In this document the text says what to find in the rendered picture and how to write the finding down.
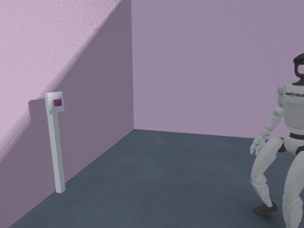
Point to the robot right thigh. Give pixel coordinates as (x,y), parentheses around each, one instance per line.
(264,159)

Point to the button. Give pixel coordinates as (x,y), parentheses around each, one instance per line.
(57,102)

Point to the right robot forearm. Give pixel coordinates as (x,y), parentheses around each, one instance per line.
(270,126)

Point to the right robot hand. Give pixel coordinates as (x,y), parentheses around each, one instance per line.
(259,141)

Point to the robot right upper arm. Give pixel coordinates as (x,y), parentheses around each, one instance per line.
(279,111)

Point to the robot right shin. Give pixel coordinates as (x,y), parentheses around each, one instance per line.
(263,192)

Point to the panel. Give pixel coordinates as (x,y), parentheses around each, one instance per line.
(54,136)

